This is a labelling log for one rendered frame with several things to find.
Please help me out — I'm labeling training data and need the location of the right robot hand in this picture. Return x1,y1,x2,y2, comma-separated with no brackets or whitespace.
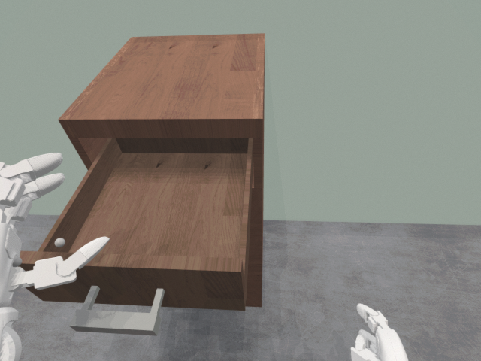
351,303,408,361

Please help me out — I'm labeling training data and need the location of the left robot forearm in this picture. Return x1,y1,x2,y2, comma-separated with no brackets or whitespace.
0,307,22,361

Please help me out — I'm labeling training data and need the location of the handle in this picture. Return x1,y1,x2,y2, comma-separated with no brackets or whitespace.
69,286,165,336

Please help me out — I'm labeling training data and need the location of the cabinet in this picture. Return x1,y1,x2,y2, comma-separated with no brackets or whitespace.
58,33,265,307

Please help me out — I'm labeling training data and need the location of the left robot hand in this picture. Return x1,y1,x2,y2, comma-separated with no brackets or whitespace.
0,153,110,308

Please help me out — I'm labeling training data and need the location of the drawer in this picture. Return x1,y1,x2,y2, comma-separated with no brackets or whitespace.
18,138,253,311

